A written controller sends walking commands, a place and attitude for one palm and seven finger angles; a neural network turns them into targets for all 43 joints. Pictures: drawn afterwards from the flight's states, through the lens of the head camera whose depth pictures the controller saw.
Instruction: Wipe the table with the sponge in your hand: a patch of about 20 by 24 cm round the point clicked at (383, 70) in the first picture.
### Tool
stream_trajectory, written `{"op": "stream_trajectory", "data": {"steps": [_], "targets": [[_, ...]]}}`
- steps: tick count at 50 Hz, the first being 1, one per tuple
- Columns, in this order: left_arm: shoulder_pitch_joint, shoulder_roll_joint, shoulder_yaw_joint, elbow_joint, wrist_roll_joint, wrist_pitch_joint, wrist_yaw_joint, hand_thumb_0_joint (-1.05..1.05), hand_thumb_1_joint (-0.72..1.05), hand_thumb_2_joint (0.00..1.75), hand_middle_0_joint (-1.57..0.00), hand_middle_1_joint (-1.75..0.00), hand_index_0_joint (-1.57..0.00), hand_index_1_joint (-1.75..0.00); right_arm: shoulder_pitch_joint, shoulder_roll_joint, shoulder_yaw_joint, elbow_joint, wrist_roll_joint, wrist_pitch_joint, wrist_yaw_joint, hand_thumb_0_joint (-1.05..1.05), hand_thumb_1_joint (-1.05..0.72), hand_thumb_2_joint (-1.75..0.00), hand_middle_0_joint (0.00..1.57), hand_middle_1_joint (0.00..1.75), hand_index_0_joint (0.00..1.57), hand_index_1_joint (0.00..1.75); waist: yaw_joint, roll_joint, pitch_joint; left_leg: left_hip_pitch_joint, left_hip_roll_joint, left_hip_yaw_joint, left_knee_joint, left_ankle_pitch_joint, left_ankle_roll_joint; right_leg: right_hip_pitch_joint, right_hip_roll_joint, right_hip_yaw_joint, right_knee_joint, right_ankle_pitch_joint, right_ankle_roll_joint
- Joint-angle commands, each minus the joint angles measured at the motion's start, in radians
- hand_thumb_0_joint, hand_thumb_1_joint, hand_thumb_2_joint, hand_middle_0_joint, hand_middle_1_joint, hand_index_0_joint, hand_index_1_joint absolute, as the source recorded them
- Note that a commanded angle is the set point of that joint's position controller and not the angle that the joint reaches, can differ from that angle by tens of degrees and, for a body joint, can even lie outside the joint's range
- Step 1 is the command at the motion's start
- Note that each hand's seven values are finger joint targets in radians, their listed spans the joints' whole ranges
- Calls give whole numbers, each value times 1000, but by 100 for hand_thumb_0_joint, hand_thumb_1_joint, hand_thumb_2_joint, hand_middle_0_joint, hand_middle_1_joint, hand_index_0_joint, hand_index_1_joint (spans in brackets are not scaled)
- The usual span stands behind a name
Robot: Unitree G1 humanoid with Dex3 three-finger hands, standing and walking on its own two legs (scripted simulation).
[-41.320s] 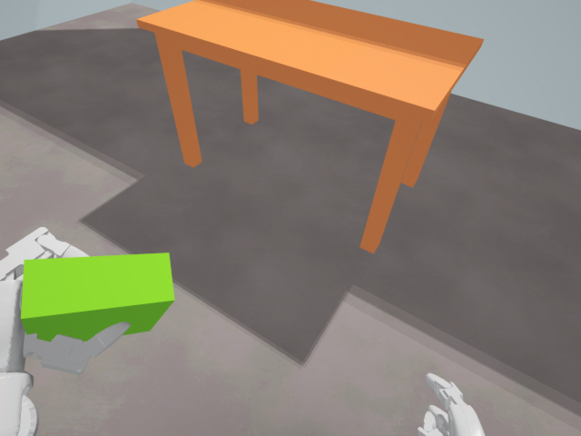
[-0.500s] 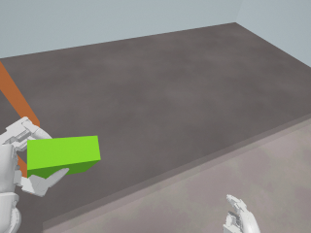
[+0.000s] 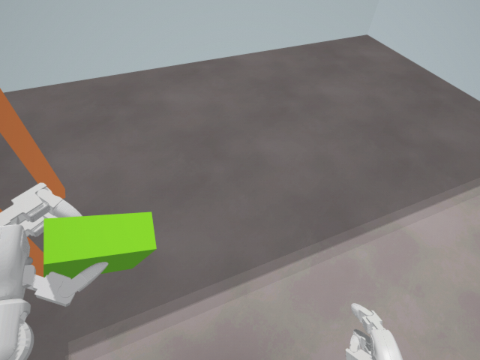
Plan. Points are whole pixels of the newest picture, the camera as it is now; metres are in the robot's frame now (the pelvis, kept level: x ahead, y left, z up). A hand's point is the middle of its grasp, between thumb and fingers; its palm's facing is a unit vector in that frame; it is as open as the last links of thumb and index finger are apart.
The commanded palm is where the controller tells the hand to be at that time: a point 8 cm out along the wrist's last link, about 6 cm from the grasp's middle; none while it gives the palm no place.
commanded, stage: shuffle to correct the standing spot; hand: left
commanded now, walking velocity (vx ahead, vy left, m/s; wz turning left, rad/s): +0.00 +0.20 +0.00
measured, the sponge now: (112, 246) +0.24 +0.21 +0.11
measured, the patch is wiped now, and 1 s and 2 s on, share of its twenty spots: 0.95 0.95 0.95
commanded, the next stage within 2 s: none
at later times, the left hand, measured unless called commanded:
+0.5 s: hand (13, 263) +0.18 +0.29 +0.15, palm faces +0.40 -0.81 -0.42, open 9.2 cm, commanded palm +0.13 +0.32 +0.17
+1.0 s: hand out of the picture +0.17 +0.33 +0.15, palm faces +0.41 -0.82 -0.41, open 9.2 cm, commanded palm +0.12 +0.37 +0.17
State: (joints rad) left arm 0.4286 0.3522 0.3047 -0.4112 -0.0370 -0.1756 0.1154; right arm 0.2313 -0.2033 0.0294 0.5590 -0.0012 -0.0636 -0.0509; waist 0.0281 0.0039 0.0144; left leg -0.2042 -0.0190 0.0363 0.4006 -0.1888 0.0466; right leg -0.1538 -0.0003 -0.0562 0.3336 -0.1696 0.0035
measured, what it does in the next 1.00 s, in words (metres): lifts its left foot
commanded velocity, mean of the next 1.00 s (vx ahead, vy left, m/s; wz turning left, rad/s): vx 0.01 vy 0.20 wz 0.00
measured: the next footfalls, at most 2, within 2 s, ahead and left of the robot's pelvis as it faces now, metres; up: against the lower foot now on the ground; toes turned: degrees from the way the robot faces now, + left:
left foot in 1.02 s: +0.03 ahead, +0.29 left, +0.00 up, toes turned +4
right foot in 1.18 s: -0.01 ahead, -0.01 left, +0.00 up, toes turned -2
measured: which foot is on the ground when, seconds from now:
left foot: down 0.00-0.84, up 0.86-1.00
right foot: down 0.00-1.00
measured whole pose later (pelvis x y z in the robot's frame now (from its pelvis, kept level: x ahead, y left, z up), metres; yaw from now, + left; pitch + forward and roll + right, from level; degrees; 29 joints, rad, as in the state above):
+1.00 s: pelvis -0.03 +0.08 -0.02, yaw +2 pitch -1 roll +0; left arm 0.49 0.38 0.35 -0.52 -0.02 -0.25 0.14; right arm 0.21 -0.24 -0.01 0.59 0.00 -0.04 0.00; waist 0.01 -0.04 0.05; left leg -0.40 0.01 -0.03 0.77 -0.33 0.00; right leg -0.27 -0.12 -0.04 0.62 -0.33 0.07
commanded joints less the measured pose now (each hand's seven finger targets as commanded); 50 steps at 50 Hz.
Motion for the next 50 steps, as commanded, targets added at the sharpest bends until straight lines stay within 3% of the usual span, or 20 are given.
{"op": "stream_trajectory", "data": {"steps": [1, 12, 17, 20, 23, 27, 31, 33, 35, 36, 39, 40, 41, 42, 43, 44, 45, 47, 49, 50], "targets": [[-79, 166, 117, -225, -5, -70, 21, 0, 10, 130, -120, -160, -120, -160, -100, -122, -49, -164, 5, -55, -12, 0, -90, -90, 20, 30, 20, 30, -2, 45, -116, -43, 38, -74, -79, 54, -41, 90, -23, 64, -32, 120, 0], [-15, 198, 143, -271, -12, -100, 32, 0, 10, 130, -120, -160, -120, -160, -105, -145, -68, -173, 4, -44, 10, 0, -90, -90, 20, 30, 20, 30, -20, 5, -148, -39, 39, -99, 69, 171, -31, 22, -131, 109, 27, 149, -34], [-14, 198, 150, -273, -13, -113, 31, 0, 10, 130, -120, -160, -120, -160, -109, -157, -70, -178, 7, -41, 10, 0, -90, -90, 20, 30, 20, 30, -18, 42, -125, -88, 77, -152, 15, 144, -22, -1, -93, 68, 126, 83, -15], [-34, 190, 154, -290, -7, -121, 27, 0, 10, 130, -120, -160, -120, -160, -112, -157, -70, -183, 8, -51, 6, 0, -90, -90, 20, 30, 20, 30, -10, 123, -115, -176, 122, -196, -69, 25, -14, 43, -53, 21, 245, 25, 5], [-43, 182, 159, -300, -1, -129, 25, 0, 10, 130, -120, -160, -120, -160, -101, -157, -74, -184, 6, -66, 11, 0, -90, -90, 20, 30, 20, 30, -6, 130, -118, -227, 141, -216, -99, -67, -7, 79, -42, 8, 299, -40, 7], [-60, 171, 153, -285, 3, -128, 28, 0, 10, 130, -120, -160, -120, -160, -98, -155, -73, -182, 6, -64, 22, 0, -90, -90, 20, 30, 20, 30, -8, 52, -92, -301, 105, -190, -41, -230, -25, 94, -95, 59, 247, -49, -25], [-103, 176, 150, -275, 2, -123, 31, 0, 10, 130, -120, -160, -120, -160, -104, -145, -72, -175, 6, -46, 29, 0, -90, -90, 20, 30, 20, 30, -22, -46, -33, -237, 59, -179, 70, -341, -20, -125, -189, 195, 136, -266, -71], [-133, 175, 147, -299, 5, -123, 30, 0, 10, 130, -120, -160, -120, -160, -105, -149, -72, -167, 7, -44, 30, 0, -90, -90, 20, 30, 20, 30, -29, 31, -31, -187, 81, -231, -1, -359, -27, -181, -144, 141, 210, -267, -52], [-131, 177, 165, -317, 10, -125, 30, 0, 10, 130, -120, -160, -120, -160, -109, -149, -70, -169, 7, -53, 21, 0, -90, -90, 20, 30, 20, 30, -17, 197, -66, -229, 151, -321, -174, -357, -36, -63, -27, -3, 415, -153, 2], [-108, 184, 171, -314, 6, -125, 29, 0, 10, 130, -120, -160, -120, -160, -106, -137, -71, -171, 1, -60, 20, 0, -90, -90, 20, 30, 20, 30, -13, 201, -86, -190, 168, -328, -201, -259, -48, -52, -14, -18, 439, -180, 8], [-18, 197, 185, -313, -5, -131, 31, 0, 10, 130, -120, -160, -120, -160, -116, -142, -78, -175, -10, -74, 31, 0, -90, -90, 20, 30, 20, 30, 6, 151, -129, -137, 129, -215, -92, 111, -91, 47, -30, -53, 253, -175, -17], [17, 176, 167, -290, -12, -131, 30, 0, 10, 130, -120, -160, -120, -160, -125, -136, -73, -174, -12, -67, 39, 0, -90, -90, 20, 30, 20, 30, 16, 112, -133, -186, 98, -186, 3, 208, -115, 129, -68, -36, 140, -86, -44], [38, 183, 162, -282, -15, -129, 30, 0, 10, 130, -120, -160, -120, -160, -128, -138, -75, -171, -6, -57, 49, 0, -90, -90, 20, 30, 20, 30, 20, -5, -148, -266, 49, -155, 202, 187, -142, 200, -180, 86, 85, 52, -111], [26, 208, 171, -284, -22, -135, 36, 0, 10, 130, -120, -160, -120, -160, -112, -135, -72, -164, 13, -45, 59, 0, -90, -90, 20, 30, 20, 30, 4, -255, -146, -323, 10, -156, 501, 11, -99, 141, -414, 388, 39, 219, -205], [-5, 175, 146, -271, -24, -136, 33, 0, 10, 130, -120, -160, -120, -160, -88, -159, -90, -153, 21, -45, 59, 0, -90, -90, 20, 30, 20, 30, -28, -316, -102, -388, 18, -169, 667, -287, -61, 72, -513, 462, 19, 348, -229], [4, 206, 196, -244, -29, -128, 41, 0, 10, 130, -120, -160, -120, -160, -82, -154, -92, -133, 19, -38, 59, 0, -90, -90, 20, 30, 20, 30, -17, -234, -98, -410, 68, -241, 705, -315, -49, 58, -515, 439, 55, 340, -217], [-5, 187, 183, -271, -13, -126, 48, 0, 10, 130, -120, -160, -120, -160, -92, -130, -80, -123, 7, -26, 59, 0, -90, -90, 20, 30, 20, 30, -19, -160, -105, -390, 107, -234, 656, -287, -48, 49, -476, 352, 111, 363, -195], [-23, 202, 188, -287, 10, -130, 56, 0, 10, 130, -120, -160, -120, -160, -109, -96, -65, -118, 5, -19, 41, 0, -90, -90, 20, 30, 20, 30, -24, -90, -110, -189, 80, -98, 406, -200, -45, -78, -350, 172, 138, 326, -123], [-24, 217, 183, -304, 10, -114, 57, 0, 10, 130, -120, -160, -120, -160, -120, -92, -76, -116, 13, -28, 13, 0, -90, -90, 20, 30, 20, 30, -34, -81, -84, -23, -12, 53, 163, -24, -60, -135, -254, 82, 178, 189, -57], [-49, 219, 174, -341, 7, -114, 54, 0, 10, 130, -120, -160, -120, -160, -118, -93, -80, -122, 17, -37, 4, 0, -90, -90, 20, 30, 20, 30, -36, -40, -81, 16, -11, 53, 99, 29, -62, -142, -217, 53, 253, 148, -30]]}}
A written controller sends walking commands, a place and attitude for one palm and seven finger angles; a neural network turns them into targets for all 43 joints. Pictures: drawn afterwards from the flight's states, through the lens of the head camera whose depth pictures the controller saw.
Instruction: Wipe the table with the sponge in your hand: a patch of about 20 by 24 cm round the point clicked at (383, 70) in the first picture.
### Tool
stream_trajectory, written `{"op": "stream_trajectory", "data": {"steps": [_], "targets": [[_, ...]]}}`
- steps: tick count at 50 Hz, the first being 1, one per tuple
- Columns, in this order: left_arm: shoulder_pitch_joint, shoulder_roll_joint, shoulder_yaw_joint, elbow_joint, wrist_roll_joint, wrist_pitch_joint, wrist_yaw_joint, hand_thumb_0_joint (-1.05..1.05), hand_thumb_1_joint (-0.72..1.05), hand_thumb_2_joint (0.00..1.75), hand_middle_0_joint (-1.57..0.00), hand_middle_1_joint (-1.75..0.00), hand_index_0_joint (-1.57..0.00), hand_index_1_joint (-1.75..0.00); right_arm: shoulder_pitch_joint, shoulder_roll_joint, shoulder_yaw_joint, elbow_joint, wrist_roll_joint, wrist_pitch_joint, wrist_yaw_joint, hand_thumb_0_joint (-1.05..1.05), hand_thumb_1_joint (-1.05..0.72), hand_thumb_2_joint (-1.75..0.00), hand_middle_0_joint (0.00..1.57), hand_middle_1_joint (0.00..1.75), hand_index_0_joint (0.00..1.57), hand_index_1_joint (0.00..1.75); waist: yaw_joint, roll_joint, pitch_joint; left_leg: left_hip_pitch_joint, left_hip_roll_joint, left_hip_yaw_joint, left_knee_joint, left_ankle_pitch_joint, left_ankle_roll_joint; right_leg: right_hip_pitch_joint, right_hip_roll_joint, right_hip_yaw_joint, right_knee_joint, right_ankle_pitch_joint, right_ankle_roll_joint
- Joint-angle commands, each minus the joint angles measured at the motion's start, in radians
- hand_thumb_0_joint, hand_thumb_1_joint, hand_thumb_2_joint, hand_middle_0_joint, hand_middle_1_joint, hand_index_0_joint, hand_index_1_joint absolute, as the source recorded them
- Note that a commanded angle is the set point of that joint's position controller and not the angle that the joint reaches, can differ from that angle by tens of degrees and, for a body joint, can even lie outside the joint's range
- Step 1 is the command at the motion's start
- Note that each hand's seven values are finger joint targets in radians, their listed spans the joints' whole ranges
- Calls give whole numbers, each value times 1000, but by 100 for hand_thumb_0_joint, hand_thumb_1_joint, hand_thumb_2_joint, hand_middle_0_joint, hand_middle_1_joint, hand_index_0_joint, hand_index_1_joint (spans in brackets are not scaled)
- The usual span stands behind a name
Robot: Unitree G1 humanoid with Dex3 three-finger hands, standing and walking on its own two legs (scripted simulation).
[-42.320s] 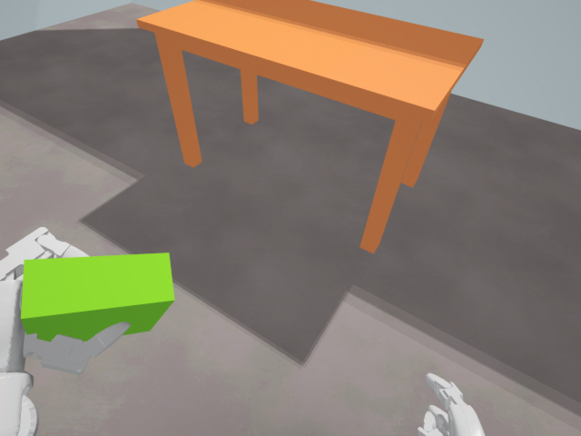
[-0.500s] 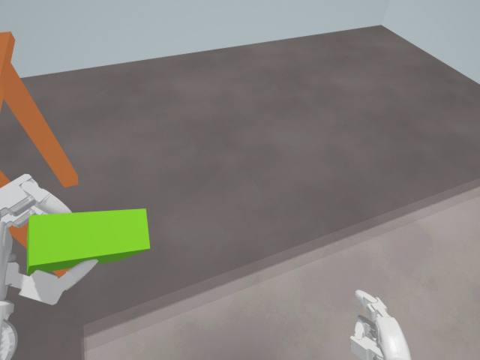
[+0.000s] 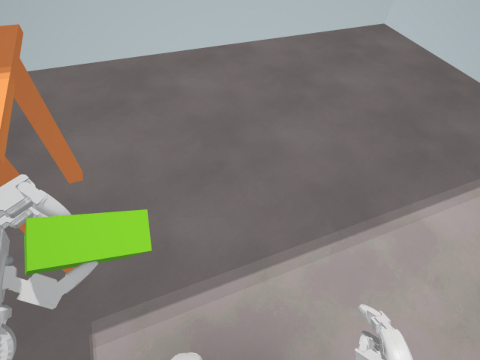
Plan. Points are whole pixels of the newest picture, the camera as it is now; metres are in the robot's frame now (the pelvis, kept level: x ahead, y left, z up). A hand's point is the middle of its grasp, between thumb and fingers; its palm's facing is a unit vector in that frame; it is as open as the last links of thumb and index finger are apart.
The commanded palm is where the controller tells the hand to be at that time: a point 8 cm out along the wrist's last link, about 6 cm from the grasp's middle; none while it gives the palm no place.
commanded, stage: shuffle to correct the standing spot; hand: left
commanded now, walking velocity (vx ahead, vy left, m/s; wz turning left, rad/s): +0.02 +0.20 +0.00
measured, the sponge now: (101, 241) +0.23 +0.20 +0.13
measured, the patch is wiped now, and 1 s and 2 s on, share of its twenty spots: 0.95 0.95 0.95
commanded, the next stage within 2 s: none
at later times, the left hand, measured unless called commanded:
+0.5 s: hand out of the picture +0.19 +0.37 +0.17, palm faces +0.41 -0.81 -0.42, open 9.2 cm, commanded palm +0.13 +0.40 +0.19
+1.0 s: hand out of the picture +0.17 +0.49 +0.18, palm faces +0.39 -0.80 -0.46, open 9.2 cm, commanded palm +0.10 +0.52 +0.19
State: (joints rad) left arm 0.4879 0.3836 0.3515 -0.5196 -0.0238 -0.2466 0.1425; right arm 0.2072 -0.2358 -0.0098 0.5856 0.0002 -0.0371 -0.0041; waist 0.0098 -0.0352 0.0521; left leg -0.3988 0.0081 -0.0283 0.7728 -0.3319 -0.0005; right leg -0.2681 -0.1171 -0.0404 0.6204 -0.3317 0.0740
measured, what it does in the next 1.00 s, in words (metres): steps to the left: left foot, then right foot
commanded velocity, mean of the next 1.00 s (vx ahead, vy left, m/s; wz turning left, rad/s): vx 0.04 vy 0.20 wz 0.00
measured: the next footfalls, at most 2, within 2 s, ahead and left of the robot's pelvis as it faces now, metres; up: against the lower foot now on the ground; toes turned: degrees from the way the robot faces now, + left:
left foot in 0.02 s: +0.06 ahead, +0.21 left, +0.00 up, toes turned +2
right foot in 0.18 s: +0.01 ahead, -0.10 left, +0.00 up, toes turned -4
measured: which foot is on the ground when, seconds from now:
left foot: up 0.00-0.00, down 0.02-0.62, up 0.64-0.86, down 0.88-1.00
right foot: down 0.00-0.08, up 0.10-0.16, down 0.18-0.38, up 0.40-0.60, down 0.62-0.88, up 0.90-1.00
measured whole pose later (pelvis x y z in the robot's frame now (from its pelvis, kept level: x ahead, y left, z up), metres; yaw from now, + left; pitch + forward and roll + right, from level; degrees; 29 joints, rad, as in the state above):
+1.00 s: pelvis -0.06 +0.24 -0.01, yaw +1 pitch -1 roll +1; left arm 0.45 0.44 0.41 -0.53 -0.03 -0.22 0.15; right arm 0.21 -0.19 -0.03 0.59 0.01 -0.12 -0.03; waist -0.01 -0.04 0.10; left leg -0.38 0.03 0.04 0.67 -0.26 -0.01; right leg -0.36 -0.09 -0.05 0.87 -0.49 0.04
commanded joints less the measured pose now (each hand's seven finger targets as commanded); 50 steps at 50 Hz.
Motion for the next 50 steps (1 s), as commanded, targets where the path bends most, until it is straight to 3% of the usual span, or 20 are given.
{"op": "stream_trajectory", "data": {"steps": [1, 3, 4, 8, 10, 11, 14, 17, 19, 20, 22, 29, 30, 31, 32, 37, 42, 45, 47, 50], "targets": [[-126, 207, 144, -275, -8, -50, 24, 0, 10, 130, -120, -160, -120, -160, -99, -82, -52, -166, 18, -77, -52, 0, -90, -90, 20, 30, 20, 30, -10, 107, -116, 191, 34, 25, -308, 231, 20, -47, -38, 16, 56, 246, -66], [-87, 195, 171, -248, -10, -61, 18, 0, 10, 130, -120, -160, -120, -160, -66, -93, -48, -172, 22, -95, -51, 0, -90, -90, 20, 30, 20, 30, -15, 303, -122, 116, 148, -167, -370, 439, 114, -71, 91, -66, 284, -4, -20], [-90, 220, 195, -280, -21, -72, 13, 0, 10, 130, -120, -160, -120, -160, -84, -85, -46, -178, 17, -113, -46, 0, -90, -90, 20, 30, 20, 30, -1, 300, -134, 131, 191, -217, -378, 514, 152, -93, 94, -49, 341, -167, -26], [-44, 153, 158, -269, -12, -82, 10, 0, 10, 130, -120, -160, -120, -160, -75, -101, -45, -158, 21, -142, -7, 0, -90, -90, 20, 30, 20, 30, 16, 206, -200, 40, 125, -64, -211, 373, 92, 151, 58, -22, -75, 97, -62], [-29, 195, 165, -205, -18, -69, 17, 0, 10, 130, -120, -160, -120, -160, -66, -70, -31, -171, 17, -123, 3, 0, -90, -90, 20, 30, 20, 30, -3, -124, -169, -177, -24, 52, 72, -12, -5, 227, -258, 389, -251, 328, -191], [-20, 167, 150, -176, -34, -58, 19, 0, 10, 130, -120, -160, -120, -160, -52, -94, -53, -159, 18, -115, 6, 0, -90, -90, 20, 30, 20, 30, 5, -260, -141, -217, -8, 11, 229, -111, -23, 214, -340, 463, -265, 412, -250], [-45, 201, 187, -170, -12, -47, 34, 0, 10, 130, -120, -160, -120, -160, -78, -79, -34, -136, 7, -94, -5, 0, -90, -90, 20, 30, 20, 30, -4, -163, -126, -105, 91, -69, 111, -129, -8, 111, -291, 259, -148, 526, -221], [-91, 173, 152, -203, -6, -40, 25, 0, 10, 130, -120, -160, -120, -160, -73, -56, -36, -131, 17, -77, -30, 0, -90, -90, 20, 30, 20, 30, -31, 22, -130, 212, -24, 91, -286, 158, -19, -47, -89, 47, 13, 273, -101], [-145, 194, 147, -293, -9, -56, 20, 0, 10, 130, -120, -160, -120, -160, -69, -103, -60, -174, 24, -105, -43, 0, -90, -90, 20, 30, 20, 30, -18, 359, -140, 224, 228, -232, -416, 310, 119, -183, 75, -35, 356, -209, -25], [-100, 193, 161, -238, -8, -55, 21, 0, 10, 130, -120, -160, -120, -160, -50, -80, -47, -155, 10, -119, -40, 0, -90, -90, 20, 30, 20, 30, -27, 357, -148, 191, 260, -343, -495, 232, 166, -222, 95, -1, 524, -293, -40], [-132, 179, 146, -283, -6, -59, 27, 0, 10, 130, -120, -160, -120, -160, -66, -84, -52, -137, 4, -132, -32, 0, -90, -90, 20, 30, 20, 30, -24, 221, -156, 196, 243, -282, -445, 239, 200, -231, 53, 26, 554, -205, -53], [4, 185, 170, -205, -24, -12, 24, 0, 10, 130, -120, -160, -120, -160, -88, -94, -16, -148, 2, -125, -18, 0, -90, -90, 20, 30, 20, 30, 16, 192, -150, -70, 132, -98, -388, 12, 82, 219, 51, -61, -144, 47, -82], [-11, 177, 158, -180, -21, -11, 22, 0, 10, 130, -120, -160, -120, -160, -82, -76, -12, -158, 2, -105, -15, 0, -90, -90, 20, 30, 20, 30, 11, 77, -131, -185, 83, -66, -264, -107, 43, 288, -66, 73, -244, 39, -136], [-29, 215, 185, -141, -19, -12, 28, 0, 10, 130, -120, -160, -120, -160, -70, -74, -22, -171, 0, -86, -9, 0, -90, -90, 20, 30, 20, 30, 4, -135, -109, -277, 1, 1, 10, -148, 1, 253, -293, 415, -353, -27, -236], [-59, 174, 158, -97, -38, -12, 27, 0, 10, 130, -120, -160, -120, -160, -38, -105, -38, -148, 6, -83, -6, 0, -90, -90, 20, 30, 20, 30, -1, -194, -84, -259, 15, -54, 246, -122, -21, 121, -415, 544, -400, -49, -283], [-108, 168, 129, -131, -6, -34, 32, 0, 10, 130, -120, -160, -120, -160, -76, -66, -21, -121, 6, -74, -21, 0, -90, -90, 20, 30, 20, 30, -9, -126, -71, -83, 83, 2, 106, -22, -19, 35, -238, 128, -245, 310, -191], [-148, 203, 133, -275, 0, -28, 40, 0, 10, 130, -120, -160, -120, -160, -76, -60, -45, -138, 9, -94, -54, 0, -90, -90, 20, 30, 20, 30, -15, 29, -100, 208, -21, 146, -292, 117, -19, -44, -115, 38, -55, 145, -105], [-60, 195, 169, -245, -6, -49, 29, 0, 10, 130, -120, -160, -120, -160, -35, -95, -62, -151, 16, -119, -53, 0, -90, -90, 20, 30, 20, 30, -17, 345, -148, 183, 230, -216, -421, 360, 139, -159, 90, -70, 384, -241, -30], [-72, 194, 188, -281, -7, -62, 28, 0, 10, 130, -120, -160, -120, -160, -52, -95, -65, -133, 8, -136, -36, 0, -90, -90, 20, 30, 20, 30, -8, 324, -173, 152, 218, -167, -357, 378, 171, -121, 66, -35, 354, -215, -48], [-25, 160, 166, -283, -19, -52, 22, 0, 10, 130, -120, -160, -120, -160, -59, -92, -48, -132, 22, -147, -16, 0, -90, -90, 20, 30, 20, 30, 3, 271, -197, 57, 155, -49, -281, 288, 107, 68, 83, -72, 42, -40, -45]]}}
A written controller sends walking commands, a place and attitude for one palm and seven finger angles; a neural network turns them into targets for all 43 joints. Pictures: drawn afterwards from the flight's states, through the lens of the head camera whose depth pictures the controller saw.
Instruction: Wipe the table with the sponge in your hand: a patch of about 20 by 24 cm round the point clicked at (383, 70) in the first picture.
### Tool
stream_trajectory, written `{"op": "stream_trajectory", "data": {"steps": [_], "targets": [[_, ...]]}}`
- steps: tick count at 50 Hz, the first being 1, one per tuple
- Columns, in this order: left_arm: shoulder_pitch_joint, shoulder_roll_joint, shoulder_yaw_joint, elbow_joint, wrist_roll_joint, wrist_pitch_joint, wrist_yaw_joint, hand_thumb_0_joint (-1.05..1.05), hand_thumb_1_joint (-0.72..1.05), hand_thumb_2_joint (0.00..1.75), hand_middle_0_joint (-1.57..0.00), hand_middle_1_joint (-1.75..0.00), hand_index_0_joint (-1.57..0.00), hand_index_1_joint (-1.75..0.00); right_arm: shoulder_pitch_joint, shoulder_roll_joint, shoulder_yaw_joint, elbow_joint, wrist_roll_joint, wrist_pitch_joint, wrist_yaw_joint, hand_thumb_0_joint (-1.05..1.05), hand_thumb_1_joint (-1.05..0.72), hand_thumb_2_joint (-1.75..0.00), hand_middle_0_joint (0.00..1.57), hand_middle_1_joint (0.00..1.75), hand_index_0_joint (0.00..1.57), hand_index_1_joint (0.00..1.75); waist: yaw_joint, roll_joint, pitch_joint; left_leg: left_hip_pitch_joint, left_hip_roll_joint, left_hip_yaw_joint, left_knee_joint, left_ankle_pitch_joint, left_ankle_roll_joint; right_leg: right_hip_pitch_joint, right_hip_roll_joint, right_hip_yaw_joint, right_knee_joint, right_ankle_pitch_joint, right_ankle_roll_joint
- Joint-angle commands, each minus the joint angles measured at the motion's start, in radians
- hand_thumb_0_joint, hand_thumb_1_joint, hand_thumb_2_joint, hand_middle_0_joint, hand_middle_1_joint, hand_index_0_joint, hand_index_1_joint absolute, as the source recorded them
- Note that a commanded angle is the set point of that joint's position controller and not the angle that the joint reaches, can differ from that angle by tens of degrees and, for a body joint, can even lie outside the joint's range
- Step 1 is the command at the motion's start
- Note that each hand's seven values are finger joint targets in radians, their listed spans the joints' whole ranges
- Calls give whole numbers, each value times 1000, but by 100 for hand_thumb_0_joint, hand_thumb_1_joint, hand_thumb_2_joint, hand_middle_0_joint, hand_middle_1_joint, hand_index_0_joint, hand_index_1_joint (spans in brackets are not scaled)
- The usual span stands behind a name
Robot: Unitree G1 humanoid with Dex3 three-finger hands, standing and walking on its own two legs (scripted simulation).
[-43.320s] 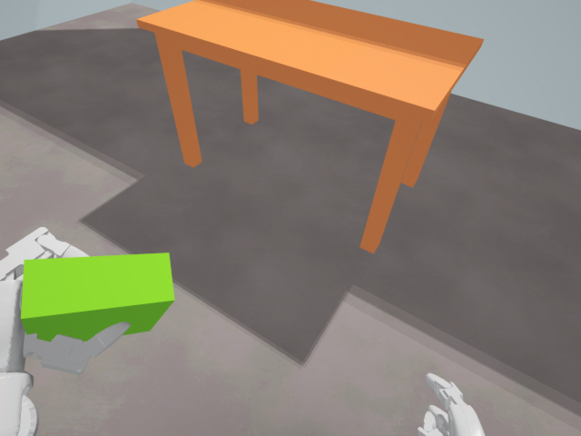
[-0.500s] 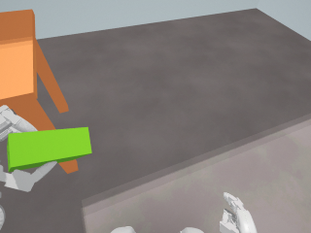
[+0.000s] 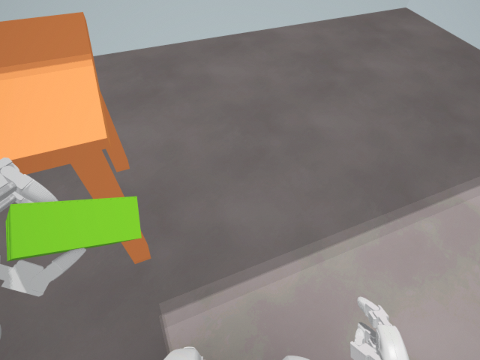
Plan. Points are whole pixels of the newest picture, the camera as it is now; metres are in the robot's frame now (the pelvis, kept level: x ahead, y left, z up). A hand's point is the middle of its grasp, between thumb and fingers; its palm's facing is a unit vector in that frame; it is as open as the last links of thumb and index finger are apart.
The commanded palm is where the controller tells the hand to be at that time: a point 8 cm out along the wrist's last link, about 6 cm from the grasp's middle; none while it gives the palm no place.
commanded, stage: shuffle to correct the standing spot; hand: left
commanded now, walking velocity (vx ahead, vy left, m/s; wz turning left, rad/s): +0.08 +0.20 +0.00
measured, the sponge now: (88, 227) +0.25 +0.21 +0.14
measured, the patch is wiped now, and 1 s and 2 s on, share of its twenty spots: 0.95 0.95 0.95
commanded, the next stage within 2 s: come to a stop and stand still in 1.90 s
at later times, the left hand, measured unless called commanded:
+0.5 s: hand out of the picture +0.20 +0.37 +0.20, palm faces +0.39 -0.81 -0.44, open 9.2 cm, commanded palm +0.15 +0.42 +0.20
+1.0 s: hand out of the picture +0.24 +0.51 +0.20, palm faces +0.40 -0.78 -0.49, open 9.2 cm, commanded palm +0.18 +0.55 +0.20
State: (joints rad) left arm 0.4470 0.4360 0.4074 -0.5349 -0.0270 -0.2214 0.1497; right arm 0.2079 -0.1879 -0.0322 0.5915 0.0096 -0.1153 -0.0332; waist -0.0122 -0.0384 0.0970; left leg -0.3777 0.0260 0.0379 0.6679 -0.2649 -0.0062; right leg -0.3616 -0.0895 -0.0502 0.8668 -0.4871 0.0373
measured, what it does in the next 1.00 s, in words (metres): steps to the left: right foot, then left foot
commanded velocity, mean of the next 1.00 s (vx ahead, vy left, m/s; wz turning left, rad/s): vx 0.17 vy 0.18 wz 0.00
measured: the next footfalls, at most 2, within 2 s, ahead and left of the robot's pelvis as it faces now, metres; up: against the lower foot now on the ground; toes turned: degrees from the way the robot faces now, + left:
right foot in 0.04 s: +0.03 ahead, -0.10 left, +0.00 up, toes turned -6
left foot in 0.28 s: +0.08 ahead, +0.21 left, +0.00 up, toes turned +4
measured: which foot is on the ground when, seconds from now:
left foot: down 0.00-0.06, up 0.08-0.26, down 0.28-0.54, up 0.56-0.78, down 0.80-1.00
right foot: up 0.00-0.02, down 0.04-0.28, up 0.30-0.52, down 0.54-0.80, up 0.82-1.00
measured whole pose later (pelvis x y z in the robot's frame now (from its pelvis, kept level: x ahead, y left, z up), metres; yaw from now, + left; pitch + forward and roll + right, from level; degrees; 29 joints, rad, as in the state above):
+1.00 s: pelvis +0.02 +0.27 +0.00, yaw +0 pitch +0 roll +1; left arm 0.46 0.44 0.43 -0.54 -0.03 -0.23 0.15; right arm 0.23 -0.15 0.00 0.62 0.01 -0.13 -0.03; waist -0.01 -0.01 0.05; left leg -0.38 0.04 0.10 0.67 -0.29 0.01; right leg -0.34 -0.04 -0.12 0.74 -0.45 0.01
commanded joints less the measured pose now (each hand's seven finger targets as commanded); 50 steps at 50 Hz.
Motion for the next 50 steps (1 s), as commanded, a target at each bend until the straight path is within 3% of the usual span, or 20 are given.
{"op": "stream_trajectory", "data": {"steps": [1, 3, 4, 8, 12, 14, 15, 17, 21, 25, 27, 28, 32, 38, 40, 41, 43, 48, 49, 50], "targets": [[22, 119, 120, -242, -12, -71, 14, 0, 10, 130, -120, -160, -120, -160, -66, -141, -14, -138, 9, -66, 16, 0, -90, -90, 20, 30, 20, 30, 34, 218, -224, -63, 122, -104, -141, 107, 86, 264, 30, -34, -334, 222, -22], [3, 168, 143, -152, -11, -62, 21, 0, 10, 130, -120, -160, -120, -160, -56, -113, -7, -148, 1, -45, 23, 0, -90, -90, 20, 30, 20, 30, 18, -150, -174, -246, -31, 12, 204, -181, -6, 270, -316, 466, -552, 314, -171], [8, 143, 134, -93, -33, -47, 22, 0, 10, 130, -120, -160, -120, -160, -51, -150, -31, -129, 5, -29, 30, 0, -90, -90, 20, 30, 20, 30, 26, -273, -153, -283, -11, -49, 383, -192, -27, 252, -381, 539, -574, 364, -210], [-51, 120, 100, -94, -4, -60, 21, 0, 10, 130, -120, -160, -120, -160, -72, -108, -1, -105, -2, -8, 14, 0, -90, -90, 20, 30, 20, 30, 9, -195, -134, -114, 74, -77, 233, -125, -10, 140, -271, 182, -452, 515, -154], [-140, 124, 60, -222, 4, -55, 19, 0, 10, 130, -120, -160, -120, -160, -74, -108, -18, -124, 4, -15, -9, 0, -90, -90, 20, 30, 20, 30, -3, 33, -140, 203, -32, 72, -180, 17, -15, -3, -136, 57, -302, 195, -71], [-168, 135, 71, -306, 4, -68, 19, 0, 10, 130, -120, -160, -120, -160, -62, -161, -40, -158, 11, -32, -16, 0, -90, -90, 20, 30, 20, 30, 1, 406, -166, 212, 220, -282, -333, 72, 110, -119, 48, -59, 93, -60, 8], [-122, 153, 97, -260, 9, -69, 21, 0, 10, 130, -120, -160, -120, -160, -48, -132, -27, -136, -6, -42, -13, 0, -90, -90, 20, 30, 20, 30, -11, 427, -181, 181, 260, -418, -416, 59, 168, -159, 60, -17, 279, -149, -4], [-95, 132, 94, -291, 9, -75, 24, 0, 10, 130, -120, -160, -120, -160, -68, -131, -39, -127, -7, -53, 1, 0, -90, -90, 20, 30, 20, 30, 2, 258, -227, 205, 235, -329, -333, 113, 206, -161, 16, 19, 315, -50, -18], [11, 110, 95, -272, -21, -54, 17, 0, 10, 130, -120, -160, -120, -160, -74, -128, -15, -120, 1, -58, 12, 0, -90, -90, 20, 30, 20, 30, 11, 262, -228, 131, 177, -198, -319, 139, 169, -10, 41, -53, 14, -4, -12], [15, 115, 100, -136, -19, -20, 15, 0, 10, 130, -120, -160, -120, -160, -78, -129, 5, -130, -10, -24, 2, 0, -90, -90, 20, 30, 20, 30, 31, 141, -196, -143, 115, -130, -257, -169, 77, 337, -2, -41, -423, 154, -65], [-33, 152, 120, -61, -15, -22, 19, 0, 10, 130, -120, -160, -120, -160, -73, -127, -7, -143, -18, 8, 13, 0, -90, -90, 20, 30, 20, 30, 29, -192, -123, -378, -18, -33, 260, -230, 2, 327, -405, 567, -656, -69, -253], [-72, 96, 68, -37, -25, -25, 18, 0, 10, 130, -120, -160, -120, -160, -49, -165, -26, -120, -12, 1, 21, 0, -90, -90, 20, 30, 20, 30, 11, -189, -96, -379, 11, -101, 427, -144, -19, 254, -434, 579, -666, 17, -267], [-105, 98, 43, -68, 2, -62, 13, 0, 10, 130, -120, -160, -120, -160, -80, -126, -2, -98, -5, 12, 14, 0, -90, -90, 20, 30, 20, 30, 9, -131, -82, -242, 90, -83, 338, -49, -13, 154, -285, 160, -532, 378, -163], [-140, 159, 85, -274, 13, -67, 32, 0, 10, 130, -120, -160, -120, -160, -65, -107, -27, -121, -5, -22, -24, 0, -90, -90, 20, 30, 20, 30, 10, 50, -154, 195, -39, 135, -155, 6, -6, 40, -145, 22, -320, 142, -93], [-110, 145, 106, -290, 8, -79, 33, 0, 10, 130, -120, -160, -120, -160, -38, -156, -47, -131, 5, -34, -31, 0, -90, -90, 20, 30, 20, 30, -3, 381, -205, 316, 202, -239, -286, 99, 120, -142, 44, -97, 104, 5, -5], [-89, 160, 125, -245, 6, -85, 32, 0, 10, 130, -120, -160, -120, -160, -35, -137, -46, -119, 1, -40, -31, 0, -90, -90, 20, 30, 20, 30, -10, 405, -220, 302, 272, -387, -338, 168, 209, -208, 65, -55, 264, -159, -11], [-71, 170, 152, -251, 7, -90, 26, 0, 10, 130, -120, -160, -120, -160, -46, -138, -54, -103, -1, -50, -19, 0, -90, -90, 20, 30, 20, 30, 5, 307, -253, 256, 260, -322, -267, 192, 238, -192, 16, 9, 236, -106, -25], [28, 110, 109, -191, -9, -60, 15, 0, 10, 130, -120, -160, -120, -160, -59, -133, -17, -92, 8, -66, -6, 0, -90, -90, 20, 30, 20, 30, 26, 244, -222, -6, 180, -128, -232, -37, 143, 159, 65, -78, -228, 85, -29], [35, 120, 117, -146, -6, -51, 16, 0, 10, 130, -120, -160, -120, -160, -61, -132, -12, -91, 7, -59, -11, 0, -90, -90, 20, 30, 20, 30, 30, 168, -218, -79, 147, -80, -160, -106, 112, 249, 38, -34, -357, 135, -45], [15, 143, 124, -128, 5, -47, 19, 0, 10, 130, -120, -160, -120, -160, -55, -113, -8, -99, 0, -45, -10, 0, -90, -90, 20, 30, 20, 30, 27, -42, -206, -247, 64, -20, 39, -194, 66, 345, -110, 234, -501, 42, -123]]}}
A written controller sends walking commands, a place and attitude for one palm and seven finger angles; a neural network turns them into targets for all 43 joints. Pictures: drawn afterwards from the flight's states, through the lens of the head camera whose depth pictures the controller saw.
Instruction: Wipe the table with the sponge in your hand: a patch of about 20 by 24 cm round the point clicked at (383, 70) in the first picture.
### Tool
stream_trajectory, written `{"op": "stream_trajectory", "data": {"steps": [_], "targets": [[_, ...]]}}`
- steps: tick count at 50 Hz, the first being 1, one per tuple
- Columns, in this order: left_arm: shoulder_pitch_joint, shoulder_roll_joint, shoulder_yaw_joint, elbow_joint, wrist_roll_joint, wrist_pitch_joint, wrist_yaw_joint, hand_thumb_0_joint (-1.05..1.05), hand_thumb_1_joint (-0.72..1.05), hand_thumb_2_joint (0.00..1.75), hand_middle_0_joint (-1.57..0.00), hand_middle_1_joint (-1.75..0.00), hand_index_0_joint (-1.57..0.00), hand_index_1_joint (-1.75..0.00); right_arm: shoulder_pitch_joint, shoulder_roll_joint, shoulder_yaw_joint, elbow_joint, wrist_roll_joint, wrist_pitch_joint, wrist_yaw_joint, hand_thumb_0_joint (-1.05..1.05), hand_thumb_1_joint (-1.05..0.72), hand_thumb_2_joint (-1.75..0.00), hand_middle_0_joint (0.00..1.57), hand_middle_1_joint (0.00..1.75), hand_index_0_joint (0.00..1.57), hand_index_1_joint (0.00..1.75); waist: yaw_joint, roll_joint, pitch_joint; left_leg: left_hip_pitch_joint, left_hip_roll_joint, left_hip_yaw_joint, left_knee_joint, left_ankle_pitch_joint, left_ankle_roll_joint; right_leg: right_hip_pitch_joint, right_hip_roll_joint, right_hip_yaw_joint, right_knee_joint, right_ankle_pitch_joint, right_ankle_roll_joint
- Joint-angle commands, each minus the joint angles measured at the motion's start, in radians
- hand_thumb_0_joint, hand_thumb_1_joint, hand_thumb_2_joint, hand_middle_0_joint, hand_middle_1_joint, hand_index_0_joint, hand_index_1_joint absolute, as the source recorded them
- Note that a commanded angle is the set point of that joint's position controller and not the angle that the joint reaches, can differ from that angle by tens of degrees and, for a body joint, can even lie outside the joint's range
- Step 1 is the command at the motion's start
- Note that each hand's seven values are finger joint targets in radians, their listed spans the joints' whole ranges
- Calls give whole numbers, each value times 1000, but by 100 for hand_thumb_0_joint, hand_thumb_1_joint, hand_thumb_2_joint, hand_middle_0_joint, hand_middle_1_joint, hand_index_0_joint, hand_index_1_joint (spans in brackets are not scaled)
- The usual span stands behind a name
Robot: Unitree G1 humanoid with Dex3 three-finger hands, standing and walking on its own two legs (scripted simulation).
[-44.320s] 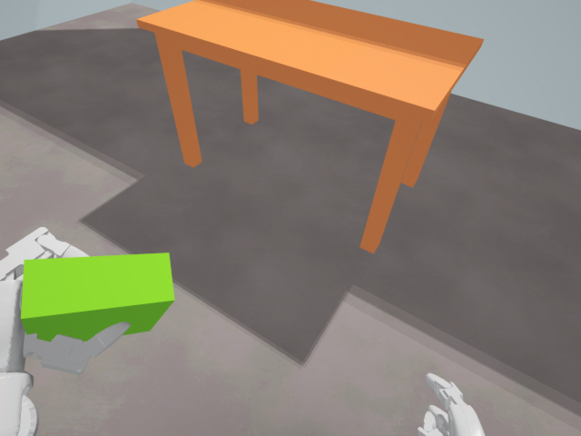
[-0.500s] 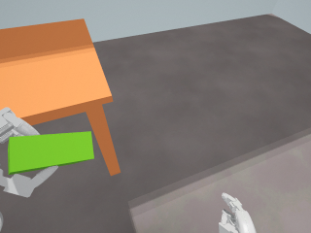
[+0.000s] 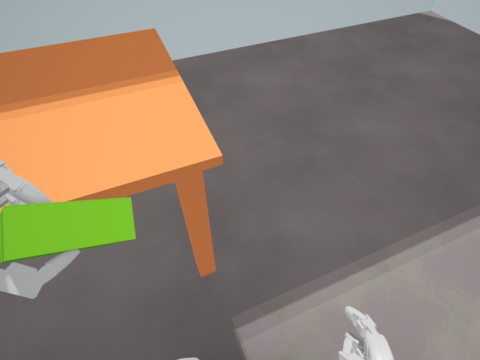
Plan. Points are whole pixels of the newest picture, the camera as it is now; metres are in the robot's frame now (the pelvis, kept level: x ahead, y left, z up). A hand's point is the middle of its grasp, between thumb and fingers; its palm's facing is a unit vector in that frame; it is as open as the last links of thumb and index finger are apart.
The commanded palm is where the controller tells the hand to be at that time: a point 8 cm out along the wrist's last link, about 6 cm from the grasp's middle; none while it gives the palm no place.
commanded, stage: shuffle to correct the standing spot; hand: left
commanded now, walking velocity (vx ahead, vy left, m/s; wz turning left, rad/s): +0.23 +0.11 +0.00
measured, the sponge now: (81, 228) +0.25 +0.22 +0.15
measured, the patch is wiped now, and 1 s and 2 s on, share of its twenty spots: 0.95 0.95 0.95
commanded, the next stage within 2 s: come to a stop and stand still in 0.90 s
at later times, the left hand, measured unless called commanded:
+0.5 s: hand out of the picture +0.30 +0.34 +0.20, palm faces +0.37 -0.82 -0.44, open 9.2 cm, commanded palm +0.24 +0.38 +0.20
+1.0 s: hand (9, 123) +0.39 +0.36 +0.19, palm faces +0.42 -0.81 -0.41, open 9.2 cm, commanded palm +0.33 +0.39 +0.20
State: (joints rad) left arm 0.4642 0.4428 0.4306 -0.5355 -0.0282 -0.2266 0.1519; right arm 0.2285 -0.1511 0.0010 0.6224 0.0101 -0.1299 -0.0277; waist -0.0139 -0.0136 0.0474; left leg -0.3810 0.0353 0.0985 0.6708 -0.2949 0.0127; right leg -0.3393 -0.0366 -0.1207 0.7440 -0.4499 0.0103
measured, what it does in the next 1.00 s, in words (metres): walks ahead: right foot, then left foot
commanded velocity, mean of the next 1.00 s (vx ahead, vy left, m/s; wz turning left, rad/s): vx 0.20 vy -0.01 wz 0.00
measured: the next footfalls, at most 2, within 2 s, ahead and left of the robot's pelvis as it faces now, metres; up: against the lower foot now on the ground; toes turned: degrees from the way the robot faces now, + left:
right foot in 0.02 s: +0.04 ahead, -0.09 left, +0.00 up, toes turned -7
left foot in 0.26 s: +0.14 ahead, +0.22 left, +0.00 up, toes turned +7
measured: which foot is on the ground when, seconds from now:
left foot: down 0.00-0.02, up 0.04-0.24, down 0.26-0.62, up 0.64-0.86, down 0.88-1.00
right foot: up 0.00-0.00, down 0.02-0.26, up 0.28-0.58, down 0.60-0.90, up 0.92-1.00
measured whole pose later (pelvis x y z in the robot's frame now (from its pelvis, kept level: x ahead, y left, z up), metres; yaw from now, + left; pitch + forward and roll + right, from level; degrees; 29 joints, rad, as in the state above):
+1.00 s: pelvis +0.17 +0.11 +0.01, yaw +0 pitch -1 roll +1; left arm 0.43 0.43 0.39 -0.52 -0.04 -0.18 0.17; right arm 0.18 -0.17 -0.01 0.60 0.00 -0.06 -0.06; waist -0.01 -0.05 0.05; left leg -0.31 0.06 0.11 0.60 -0.28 0.00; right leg -0.39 -0.02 -0.05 1.00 -0.50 -0.01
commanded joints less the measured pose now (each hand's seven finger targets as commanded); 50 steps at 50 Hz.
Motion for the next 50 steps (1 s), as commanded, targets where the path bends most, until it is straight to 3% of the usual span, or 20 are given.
{"op": "stream_trajectory", "data": {"steps": [1, 2, 6, 11, 12, 13, 15, 17, 20, 28, 30, 32, 34, 37, 42, 43, 45, 46, 48, 50], "targets": [[-28, 150, 116, -83, 1, -36, 19, 0, 10, 130, -120, -160, -120, -160, -85, -148, -41, -139, -7, -18, -9, 0, -90, -90, 20, 30, 20, 30, 31, -253, -111, -380, -29, -16, 296, -205, -1, 335, -386, 655, -488, -14, -203], [-52, 106, 76, -40, -16, -32, 13, 0, 10, 130, -120, -160, -120, -160, -69, -176, -58, -125, -1, -17, -2, 0, -90, -90, 20, 30, 20, 30, 27, -264, -78, -406, -2, -107, 455, -152, -23, 292, -421, 677, -514, 36, -231], [-111, 103, 56, -74, 8, -71, 9, 0, 10, 130, -120, -160, -120, -160, -92, -148, -29, -112, -2, 4, -8, 0, -90, -90, 20, 30, 20, 30, 24, -157, -51, -279, 86, -116, 314, -68, -18, 211, -317, 282, -371, 467, -173], [-208, 109, 23, -217, 12, -67, 22, 0, 10, 130, -120, -160, -120, -160, -93, -139, -49, -140, -11, -21, -40, 0, -90, -90, 20, 30, 20, 30, 18, 4, -126, 233, -38, 73, -157, 99, -12, 37, -153, 99, -186, 175, -90], [-234, 115, 31, -262, 10, -74, 23, 0, 10, 130, -120, -160, -120, -160, -75, -168, -67, -146, -4, -28, -43, 0, -90, -90, 20, 30, 20, 30, 4, 180, -160, 343, 35, -58, -214, 55, 21, -58, -103, 76, -10, 134, -56], [-233, 111, 38, -277, 9, -75, 25, 0, 10, 130, -120, -160, -120, -160, -65, -197, -78, -150, 0, -29, -41, 0, -90, -90, 20, 30, 20, 30, -1, 395, -191, 434, 225, -357, -299, 94, 104, -220, 9, 9, 234, -57, -1], [-167, 153, 80, -228, 6, -70, 26, 0, 10, 130, -120, -160, -120, -160, -76, -156, -61, -144, -8, -34, -39, 0, -90, -90, 20, 30, 20, 30, -5, 293, -190, 384, 347, -594, -370, 161, 238, -312, -6, 124, 510, -133, -13], [-109, 130, 84, -275, 1, -64, 19, 0, 10, 130, -120, -160, -120, -160, -81, -160, -74, -140, 4, -30, -25, 0, -90, -90, 20, 30, 20, 30, 6, 179, -199, 358, 308, -450, -317, 255, 238, -337, -44, 138, 492, -57, -8], [-12, 101, 81, -310, -9, -60, 10, 0, 10, 130, -120, -160, -120, -160, -81, -159, -65, -141, 4, -36, -10, 0, -90, -90, 20, 30, 20, 30, 18, 234, -205, 265, 252, -267, -325, 282, 185, -242, -38, 78, 327, 49, 0], [-47, 97, 65, -113, -4, 6, 24, 0, 10, 130, -120, -160, -120, -160, -91, -163, -25, -154, 0, -10, -41, 0, -90, -90, 20, 30, 20, 30, 25, 133, -169, 75, 209, -137, -247, 25, 84, 156, 31, -13, -251, 166, -3], [-107, 114, 59, -118, 7, 15, 30, 0, 10, 130, -120, -160, -120, -160, -88, -154, -23, -158, -7, 2, -44, 0, -90, -90, 20, 30, 20, 30, 14, -10, -158, -52, 115, -61, -76, -119, 39, 239, -90, 187, -345, 128, -71], [-140, 94, 20, -99, 0, 24, 26, 0, 10, 130, -120, -160, -120, -160, -82, -160, -41, -161, 0, 3, -30, 0, -90, -90, 20, 30, 20, 30, 38, -286, -126, -250, -14, -8, 275, -232, -17, 294, -341, 602, -491, 22, -223], [-192, 104, 19, -160, 1, 6, 31, 0, 10, 130, -120, -160, -120, -160, -112, -163, -28, -154, 2, 4, -22, 0, -90, -90, 20, 30, 20, 30, 34, -142, -90, -326, 30, -103, 420, -207, -23, 314, -376, 565, -458, 255, -284], [-134, 111, 33, -217, 11, -24, 45, 0, 10, 130, -120, -160, -120, -160, -123, -129, -8, -146, -13, 21, -32, 0, -90, -90, 20, 30, 20, 30, 34, -54, -116, -162, 57, -44, 195, -118, -20, 254, -281, 253, -365, 566, -210], [-91, 120, 63, -263, -14, -30, 53, 0, 10, 130, -120, -160, -120, -160, -106, -135, -36, -170, -18, 26, -50, 0, -90, -90, 20, 30, 20, 30, 26, -1, -152, 200, -12, 54, -166, 128, -17, 112, -161, 127, -234, 299, -112], [-95, 117, 62, -254, -15, -33, 50, 0, 10, 130, -120, -160, -120, -160, -93, -156, -47, -175, -12, 28, -54, 0, -90, -90, 20, 30, 20, 30, 18, 92, -149, 257, 48, -43, -213, 104, 13, 38, -118, 109, -133, 214, -83], [-71, 99, 53, -221, -24, -33, 45, 0, 10, 130, -120, -160, -120, -160, -89, -167, -47, -182, -6, 25, -53, 0, -90, -90, 20, 30, 20, 30, 2, 319, -164, 393, 341, -538, -363, 232, 185, -225, 49, 57, 240, -134, -14], [-76, 139, 73, -204, -14, -24, 39, 0, 10, 130, -120, -160, -120, -160, -102, -160, -40, -178, -18, 19, -53, 0, -90, -90, 20, 30, 20, 30, -5, 294, -142, 374, 394, -610, -384, 261, 230, -285, 10, 117, 347, -130, -17], [-78, 120, 58, -238, -11, -20, 25, 0, 10, 130, -120, -160, -120, -160, -95, -162, -49, -164, -4, 14, -38, 0, -90, -90, 20, 30, 20, 30, 5, 171, -147, 376, 359, -446, -320, 380, 227, -323, -26, 138, 332, -50, -14], [-31, 92, 40, -279, -13, -16, 17, 0, 10, 130, -120, -160, -120, -160, -92, -168, -51, -166, 0, 2, -28, 0, -90, -90, 20, 30, 20, 30, 16, 215, -183, 340, 297, -276, -292, 427, 180, -237, -25, 94, 210, 19, -9]]}}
